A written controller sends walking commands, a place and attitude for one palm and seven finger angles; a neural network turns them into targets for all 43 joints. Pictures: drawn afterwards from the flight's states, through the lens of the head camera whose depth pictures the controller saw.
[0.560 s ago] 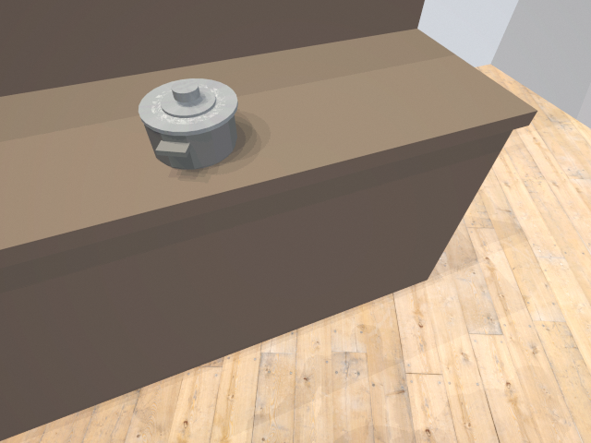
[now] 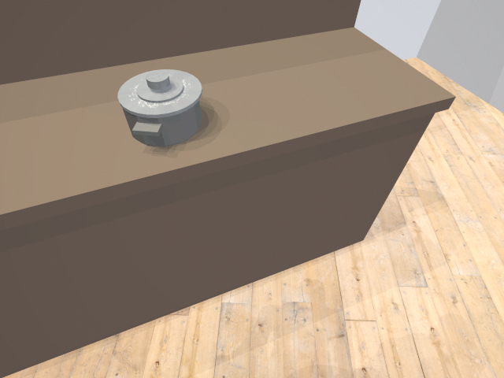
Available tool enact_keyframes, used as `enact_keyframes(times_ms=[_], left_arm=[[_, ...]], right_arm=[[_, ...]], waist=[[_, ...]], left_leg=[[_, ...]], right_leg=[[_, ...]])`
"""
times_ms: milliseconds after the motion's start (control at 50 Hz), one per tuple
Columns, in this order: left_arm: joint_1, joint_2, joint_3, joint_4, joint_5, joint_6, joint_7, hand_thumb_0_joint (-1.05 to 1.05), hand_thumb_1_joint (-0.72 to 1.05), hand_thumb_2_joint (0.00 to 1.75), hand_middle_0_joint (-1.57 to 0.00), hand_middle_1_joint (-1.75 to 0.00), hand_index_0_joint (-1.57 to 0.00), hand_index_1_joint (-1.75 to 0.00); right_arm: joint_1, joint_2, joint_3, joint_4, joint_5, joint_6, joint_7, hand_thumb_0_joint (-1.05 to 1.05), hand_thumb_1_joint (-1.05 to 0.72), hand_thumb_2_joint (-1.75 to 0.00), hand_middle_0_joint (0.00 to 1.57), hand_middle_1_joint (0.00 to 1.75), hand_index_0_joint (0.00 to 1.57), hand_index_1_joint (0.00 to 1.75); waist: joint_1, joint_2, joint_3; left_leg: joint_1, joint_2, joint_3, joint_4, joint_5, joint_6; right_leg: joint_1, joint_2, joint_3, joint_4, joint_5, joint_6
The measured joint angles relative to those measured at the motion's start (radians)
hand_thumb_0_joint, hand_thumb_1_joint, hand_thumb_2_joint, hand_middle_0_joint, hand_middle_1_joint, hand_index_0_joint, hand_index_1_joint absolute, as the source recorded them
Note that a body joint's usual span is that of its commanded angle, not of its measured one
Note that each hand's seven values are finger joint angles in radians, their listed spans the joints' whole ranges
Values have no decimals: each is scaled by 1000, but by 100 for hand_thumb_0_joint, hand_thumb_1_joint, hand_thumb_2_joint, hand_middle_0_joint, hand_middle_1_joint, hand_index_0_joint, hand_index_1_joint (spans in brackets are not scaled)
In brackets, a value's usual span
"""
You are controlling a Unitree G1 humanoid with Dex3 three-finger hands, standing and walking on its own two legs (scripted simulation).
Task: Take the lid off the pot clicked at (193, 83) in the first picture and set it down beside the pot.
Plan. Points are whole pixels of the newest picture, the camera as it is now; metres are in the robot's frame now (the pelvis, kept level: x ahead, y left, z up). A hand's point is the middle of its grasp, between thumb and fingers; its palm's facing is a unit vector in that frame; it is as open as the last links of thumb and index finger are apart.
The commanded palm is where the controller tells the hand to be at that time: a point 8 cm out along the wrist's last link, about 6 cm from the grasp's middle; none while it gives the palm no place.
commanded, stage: look at it before walking up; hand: left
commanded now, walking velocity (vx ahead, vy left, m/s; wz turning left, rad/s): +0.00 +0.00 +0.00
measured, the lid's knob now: (158, 79) +0.64 +0.24 +0.13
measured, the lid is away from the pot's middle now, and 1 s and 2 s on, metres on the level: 0.01 0.01 0.01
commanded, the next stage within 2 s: turn to face it in 0.08 s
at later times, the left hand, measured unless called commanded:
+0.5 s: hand out of the picture +0.00 +0.21 -0.19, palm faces +0.16 -0.96 -0.22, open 7.3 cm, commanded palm none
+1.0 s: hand out of the picture +0.04 +0.21 -0.16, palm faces +0.31 -0.90 -0.29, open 7.3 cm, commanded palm none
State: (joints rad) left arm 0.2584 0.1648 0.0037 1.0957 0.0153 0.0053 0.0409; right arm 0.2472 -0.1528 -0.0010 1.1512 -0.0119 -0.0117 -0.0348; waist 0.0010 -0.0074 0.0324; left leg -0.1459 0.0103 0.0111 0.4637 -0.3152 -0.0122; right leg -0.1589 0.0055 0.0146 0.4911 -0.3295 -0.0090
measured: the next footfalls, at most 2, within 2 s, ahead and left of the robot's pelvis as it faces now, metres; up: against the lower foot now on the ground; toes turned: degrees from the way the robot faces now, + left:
right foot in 0.94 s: +0.06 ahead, -0.11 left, +0.00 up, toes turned +19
left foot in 1.32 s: +0.02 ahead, +0.11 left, +0.00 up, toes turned +25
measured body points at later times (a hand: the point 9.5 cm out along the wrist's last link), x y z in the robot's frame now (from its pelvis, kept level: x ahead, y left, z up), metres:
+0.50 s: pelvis -0.01 +0.02 -0.02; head +0.02 +0.04 +0.43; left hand -0.01 +0.26 -0.18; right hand +0.03 -0.23 -0.16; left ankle -0.03 +0.11 -0.74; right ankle -0.04 -0.11 -0.74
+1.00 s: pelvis +0.00 -0.02 -0.01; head +0.06 -0.02 +0.44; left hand +0.02 +0.25 -0.13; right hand +0.13 -0.24 -0.16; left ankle -0.04 +0.10 -0.72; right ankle +0.03 -0.12 -0.74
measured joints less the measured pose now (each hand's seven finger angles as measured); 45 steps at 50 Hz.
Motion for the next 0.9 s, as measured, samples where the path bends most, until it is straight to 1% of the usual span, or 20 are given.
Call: enact_keyframes(times_ms=[240,320,380,420,460,480,500,520,540,560,580,600,640,700,780,840,900], left_arm=[[6,-5,1,6,0,-1,0,0,91,90,-20,-30,-20,-30],[-5,-4,11,-15,-1,10,-2,0,91,90,-20,-30,-21,-30],[-15,-1,23,-46,0,17,-3,0,91,90,-20,-30,-21,-30],[-21,4,30,-70,3,19,-2,0,91,90,-20,-30,-21,-30],[-25,13,37,-91,9,20,0,0,91,90,-20,-30,-21,-30],[-25,19,39,-99,10,22,0,0,91,90,-20,-30,-21,-30],[-25,27,42,-105,8,25,0,0,91,90,-20,-30,-21,-30],[-25,35,48,-109,5,32,-1,0,91,90,-20,-30,-21,-30],[-28,41,50,-111,4,41,-1,0,91,90,-20,-30,-21,-30],[-33,46,51,-112,4,52,1,0,91,90,-20,-30,-21,-30],[-42,52,53,-114,4,60,2,0,91,90,-20,-30,-21,-30],[-52,58,55,-117,5,64,1,0,91,90,-20,-30,-21,-30],[-74,69,58,-129,5,62,-7,0,91,90,-20,-30,-20,-30],[-99,77,58,-153,3,55,-18,0,91,90,-20,-30,-20,-30],[-119,77,53,-176,1,54,-22,0,91,90,-20,-30,-20,-30],[-133,74,50,-186,-1,52,-22,0,91,90,-20,-30,-20,-30],[-137,66,44,-197,-5,44,-21,0,91,90,-20,-30,-20,-30]], right_arm=[[6,6,0,5,1,1,-1,0,-91,-90,20,30,19,29],[11,4,-6,-13,2,14,3,0,-91,-90,20,30,20,29],[12,-5,-15,-37,1,30,7,0,-91,-90,20,30,20,29],[11,-14,-25,-55,1,40,10,0,-91,-90,20,30,20,29],[5,-22,-35,-72,1,48,13,0,-91,-90,20,30,20,29],[3,-26,-38,-82,1,49,15,0,-91,-90,20,30,20,29],[-1,-28,-41,-92,0,45,17,0,-91,-90,20,30,20,29],[-5,-30,-42,-104,-5,39,19,0,-91,-90,20,30,20,29],[-7,-32,-44,-119,-9,31,20,0,-91,-90,20,30,20,29],[-7,-35,-43,-135,-10,24,20,0,-91,-90,20,30,19,29],[-4,-36,-42,-148,-11,20,18,0,-91,-90,20,30,19,29],[-1,-36,-39,-157,-12,19,16,0,-91,-90,20,30,19,29],[3,-34,-33,-164,-12,21,15,0,-91,-90,20,30,20,29],[6,-36,-28,-168,-10,27,17,0,-91,-90,20,30,20,29],[0,-42,-30,-182,-11,33,22,0,-90,-90,20,30,20,30],[-6,-47,-35,-195,-14,36,23,0,-90,-90,20,30,20,30],[-13,-55,-40,-202,-15,41,23,0,-90,-90,20,30,20,30]], waist=[[-2,-2,2],[-7,0,11],[-7,8,22],[-11,11,33],[-12,3,45],[-12,-5,50],[-11,-21,55],[-8,-38,58],[-8,-44,59],[-12,-42,58],[-18,-39,56],[-22,-37,56],[-22,-37,53],[-17,-29,46],[-24,-13,41],[-34,-1,43],[-37,13,45]], left_leg=[[0,0,-4,-3,4,0],[-34,-8,-27,41,-8,2],[-82,-15,-51,110,-28,5],[-126,-12,-30,188,-47,8],[-154,-9,6,241,-110,7],[-154,-9,24,228,-107,7],[-147,-17,38,204,-43,20],[-147,-31,46,204,-24,38],[-148,-38,49,205,-27,54],[-149,-41,43,200,-32,65],[-148,-42,32,185,-30,72],[-143,-45,20,163,-19,75],[-128,-50,-3,105,19,69],[-107,-55,-35,24,69,70],[-97,-60,-74,-29,103,62],[-103,-65,-102,-34,109,51],[-117,-70,-125,-11,98,34]], right_leg=[[4,0,-5,-8,5,0],[-14,-8,-28,23,-11,2],[-35,-16,-56,60,-30,3],[-42,-24,-82,87,-46,3],[-46,-42,-107,117,-65,9],[-49,-53,-116,137,-77,14],[-56,-70,-118,164,-92,22],[-77,-88,-114,210,-99,26],[-112,-89,-96,288,-147,30],[-152,-77,-73,379,-197,31],[-191,-64,-56,463,-218,32],[-225,-56,-43,529,-207,33],[-275,-52,-26,595,-146,43],[-307,-58,-14,572,-81,59],[-292,-58,-4,456,-74,71],[-258,-46,-1,358,-89,68],[-200,-25,-3,236,-72,59]])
